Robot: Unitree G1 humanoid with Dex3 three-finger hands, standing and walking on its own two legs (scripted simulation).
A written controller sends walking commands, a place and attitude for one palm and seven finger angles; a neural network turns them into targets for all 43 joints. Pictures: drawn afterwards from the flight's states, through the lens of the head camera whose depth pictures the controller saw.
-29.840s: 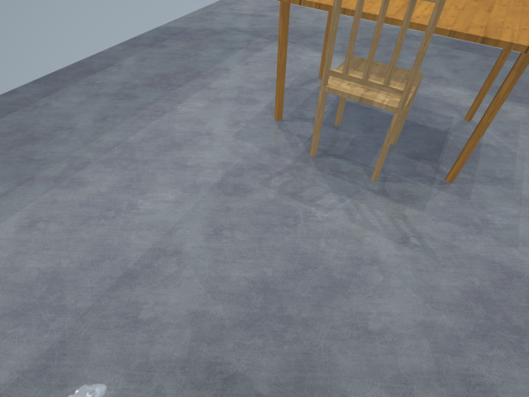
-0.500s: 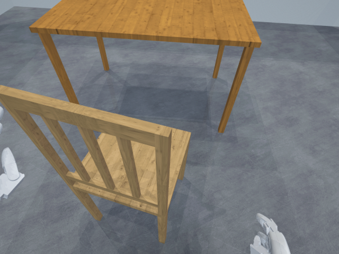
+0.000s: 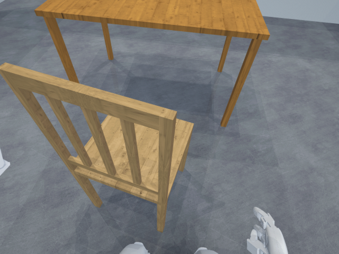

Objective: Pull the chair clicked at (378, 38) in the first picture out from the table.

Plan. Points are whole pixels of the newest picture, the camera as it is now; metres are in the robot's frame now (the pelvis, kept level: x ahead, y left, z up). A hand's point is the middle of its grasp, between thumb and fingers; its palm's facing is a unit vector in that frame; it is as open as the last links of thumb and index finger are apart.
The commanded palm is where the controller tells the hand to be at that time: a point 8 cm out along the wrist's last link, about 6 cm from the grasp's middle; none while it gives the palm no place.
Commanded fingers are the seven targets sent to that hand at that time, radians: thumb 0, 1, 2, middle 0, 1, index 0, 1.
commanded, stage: step back with the hand held close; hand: left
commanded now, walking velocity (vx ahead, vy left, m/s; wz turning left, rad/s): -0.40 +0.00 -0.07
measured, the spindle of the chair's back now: (102, 146) +0.39 +0.22 -0.03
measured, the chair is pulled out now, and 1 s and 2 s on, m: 0.55 0.55 0.55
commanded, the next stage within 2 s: stop stepping back and stand still in 0.56 s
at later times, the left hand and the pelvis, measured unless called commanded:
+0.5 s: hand (5, 200) +0.15 +0.23 +0.20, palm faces +0.39 -0.79 -0.47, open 7.4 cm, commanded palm +0.09 +0.28 +0.20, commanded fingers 0.00 0.90 0.90 -0.20 -0.30 -0.20 -0.30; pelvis -0.07 -0.01 +0.01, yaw -3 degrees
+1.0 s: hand out of the picture +0.04 +0.23 +0.19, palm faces +0.43 -0.82 -0.39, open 7.4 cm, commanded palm -0.01 +0.26 +0.20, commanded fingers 0.00 0.90 0.90 -0.20 -0.30 -0.20 -0.30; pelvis -0.17 -0.03 +0.02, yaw -4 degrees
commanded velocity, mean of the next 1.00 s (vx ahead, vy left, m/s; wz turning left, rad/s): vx -0.16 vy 0.02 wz -0.03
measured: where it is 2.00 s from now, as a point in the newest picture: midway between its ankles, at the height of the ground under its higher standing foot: outside the picture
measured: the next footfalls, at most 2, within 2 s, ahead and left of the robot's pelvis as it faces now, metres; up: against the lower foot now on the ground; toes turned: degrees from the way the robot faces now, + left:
right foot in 0.40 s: -0.04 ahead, -0.15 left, +0.00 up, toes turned -2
left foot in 0.58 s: +0.01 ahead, +0.09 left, +0.00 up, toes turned -3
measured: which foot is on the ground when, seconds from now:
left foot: down 0.00-0.44, up 0.46-0.56, down 0.58-0.82, up 0.84-1.00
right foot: down 0.00-0.20, up 0.22-0.38, down 0.40-1.00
